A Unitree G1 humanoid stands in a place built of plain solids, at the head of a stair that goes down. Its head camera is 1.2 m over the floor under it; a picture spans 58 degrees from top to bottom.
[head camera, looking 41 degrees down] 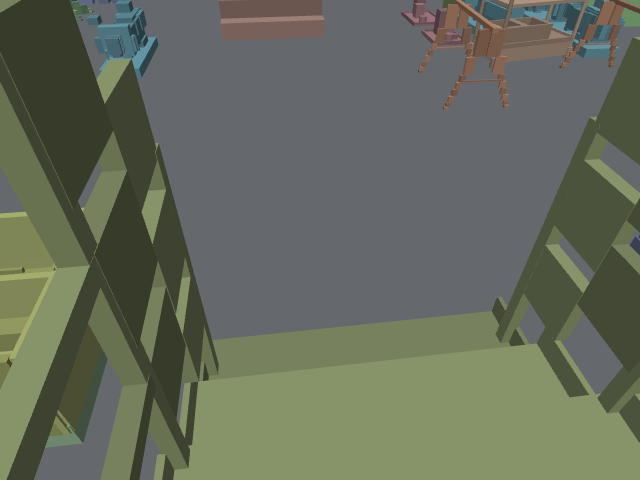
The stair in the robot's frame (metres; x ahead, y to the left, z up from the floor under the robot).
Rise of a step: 0.17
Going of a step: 0.30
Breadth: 1.30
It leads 7 degrees to the left of straight ahead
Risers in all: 3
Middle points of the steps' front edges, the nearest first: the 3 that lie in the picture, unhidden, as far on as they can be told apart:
0.60 -0.23 0.00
0.90 -0.20 -0.17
1.20 -0.16 -0.34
